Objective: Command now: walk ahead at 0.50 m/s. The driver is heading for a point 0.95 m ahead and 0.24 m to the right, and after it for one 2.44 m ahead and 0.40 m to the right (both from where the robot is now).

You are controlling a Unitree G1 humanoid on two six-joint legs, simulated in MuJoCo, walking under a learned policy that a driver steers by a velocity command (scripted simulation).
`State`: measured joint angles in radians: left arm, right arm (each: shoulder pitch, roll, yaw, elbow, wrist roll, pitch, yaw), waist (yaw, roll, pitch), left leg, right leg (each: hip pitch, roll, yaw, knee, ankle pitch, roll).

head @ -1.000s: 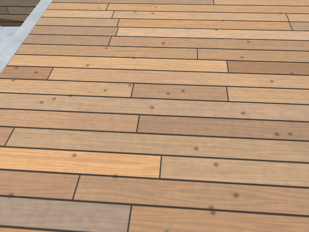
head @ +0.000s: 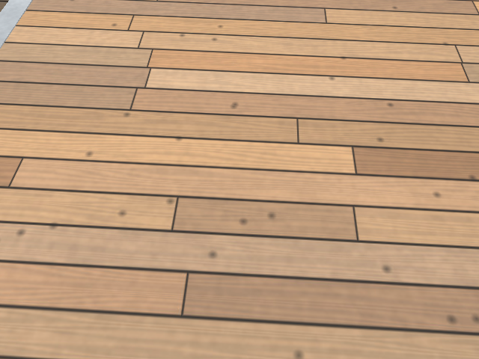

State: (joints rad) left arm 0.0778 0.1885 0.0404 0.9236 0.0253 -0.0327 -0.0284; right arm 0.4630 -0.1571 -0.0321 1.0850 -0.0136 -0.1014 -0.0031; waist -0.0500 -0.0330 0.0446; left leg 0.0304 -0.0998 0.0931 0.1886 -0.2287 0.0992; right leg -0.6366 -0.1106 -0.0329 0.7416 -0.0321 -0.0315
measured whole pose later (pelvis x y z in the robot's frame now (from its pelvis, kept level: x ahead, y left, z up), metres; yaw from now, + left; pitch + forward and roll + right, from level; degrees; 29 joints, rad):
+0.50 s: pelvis +0.28 -0.05 +0.00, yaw +0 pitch +0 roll -1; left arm 0.44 0.17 0.04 1.07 0.01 -0.10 0.00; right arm 0.13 -0.21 -0.06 0.94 -0.03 -0.04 0.03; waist 0.03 0.04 0.03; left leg -0.63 0.11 0.01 0.88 -0.10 0.03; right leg -0.03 0.09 -0.09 0.22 -0.20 -0.10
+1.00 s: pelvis +0.55 +0.01 +0.00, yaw -7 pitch -1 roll +1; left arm 0.23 0.22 0.07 0.96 0.03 -0.02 -0.03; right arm 0.36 -0.19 -0.06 1.01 -0.02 -0.11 -0.01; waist 0.00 -0.04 0.04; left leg -0.08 -0.05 0.21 0.28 -0.21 0.09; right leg -0.62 -0.09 0.01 1.07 -0.14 -0.07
